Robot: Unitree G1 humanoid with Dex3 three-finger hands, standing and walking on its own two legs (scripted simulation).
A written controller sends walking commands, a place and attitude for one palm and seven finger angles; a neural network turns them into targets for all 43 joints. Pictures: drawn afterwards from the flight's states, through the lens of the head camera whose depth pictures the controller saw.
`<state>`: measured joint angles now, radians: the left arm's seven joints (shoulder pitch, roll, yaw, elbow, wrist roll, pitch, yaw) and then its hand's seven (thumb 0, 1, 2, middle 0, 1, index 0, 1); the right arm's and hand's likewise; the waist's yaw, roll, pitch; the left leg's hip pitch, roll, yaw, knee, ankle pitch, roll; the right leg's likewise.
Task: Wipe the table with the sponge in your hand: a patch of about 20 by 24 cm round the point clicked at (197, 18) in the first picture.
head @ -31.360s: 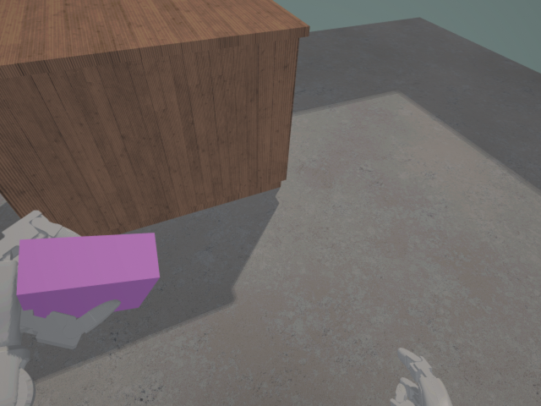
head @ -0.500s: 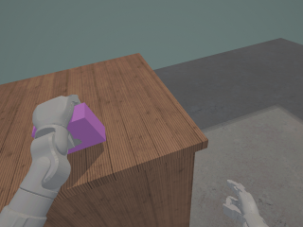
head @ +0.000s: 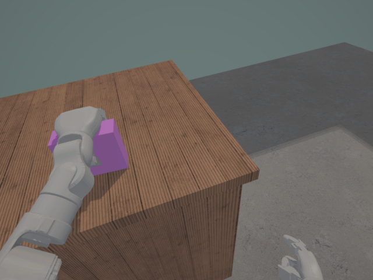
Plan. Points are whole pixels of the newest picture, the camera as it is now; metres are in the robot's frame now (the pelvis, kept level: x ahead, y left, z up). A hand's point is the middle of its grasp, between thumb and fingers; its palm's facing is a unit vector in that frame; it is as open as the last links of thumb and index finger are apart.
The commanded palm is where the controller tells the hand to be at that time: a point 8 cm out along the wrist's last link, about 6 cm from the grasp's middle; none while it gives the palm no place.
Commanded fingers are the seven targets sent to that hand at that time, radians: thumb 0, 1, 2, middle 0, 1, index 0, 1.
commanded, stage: wipe forward along the middle lane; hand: left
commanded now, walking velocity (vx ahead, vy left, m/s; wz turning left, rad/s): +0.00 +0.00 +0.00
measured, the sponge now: (95, 156) +0.35 +0.26 +0.12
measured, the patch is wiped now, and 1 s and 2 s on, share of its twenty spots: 1.00 1.00 1.00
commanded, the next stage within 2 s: slide back across to the first lane in 1.10 s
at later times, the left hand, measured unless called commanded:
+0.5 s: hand (90, 130) +0.39 +0.28 +0.16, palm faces -0.02 -0.03 -1.00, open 9.5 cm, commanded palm +0.38 +0.28 +0.18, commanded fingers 0.00 0.10 1.30 -1.20 -1.60 -1.20 -1.60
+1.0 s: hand (91, 118) +0.44 +0.30 +0.16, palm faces -0.09 -0.01 -1.00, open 9.5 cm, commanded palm +0.43 +0.30 +0.18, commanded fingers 0.00 0.10 1.30 -1.20 -1.60 -1.20 -1.60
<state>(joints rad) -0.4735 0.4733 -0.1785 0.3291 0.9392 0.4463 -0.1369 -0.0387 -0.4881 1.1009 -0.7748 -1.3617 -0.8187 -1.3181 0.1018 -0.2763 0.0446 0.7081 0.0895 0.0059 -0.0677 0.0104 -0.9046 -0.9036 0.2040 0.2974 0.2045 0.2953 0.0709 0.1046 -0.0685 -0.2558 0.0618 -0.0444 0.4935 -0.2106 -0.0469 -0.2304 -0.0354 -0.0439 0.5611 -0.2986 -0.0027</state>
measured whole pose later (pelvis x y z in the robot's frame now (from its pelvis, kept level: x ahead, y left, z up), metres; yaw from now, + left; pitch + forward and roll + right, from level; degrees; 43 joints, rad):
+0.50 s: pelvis +0.00 +0.01 +0.00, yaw +0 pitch +0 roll +0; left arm -0.67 0.49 -0.13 0.65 0.97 0.33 -0.12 0.00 -0.51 1.12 -0.78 -1.36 -0.83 -1.32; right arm 0.16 -0.28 0.03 0.73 0.09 0.04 -0.07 0.01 -0.91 -0.90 0.20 0.30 0.20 0.30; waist 0.03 0.09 -0.08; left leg -0.30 0.06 -0.05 0.49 -0.20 -0.04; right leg -0.26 -0.03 -0.04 0.53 -0.28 0.00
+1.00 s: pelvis +0.00 +0.01 +0.00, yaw -1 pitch +5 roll +0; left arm -0.88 0.58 -0.07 0.96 1.01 0.20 -0.09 0.02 -0.52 1.14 -0.79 -1.36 -0.83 -1.33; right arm 0.28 -0.31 0.00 0.77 0.09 0.05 -0.07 0.01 -0.91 -0.90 0.20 0.30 0.20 0.30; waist -0.03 0.07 -0.09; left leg -0.41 0.07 -0.03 0.52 -0.20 -0.04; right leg -0.37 -0.02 -0.02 0.53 -0.26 0.01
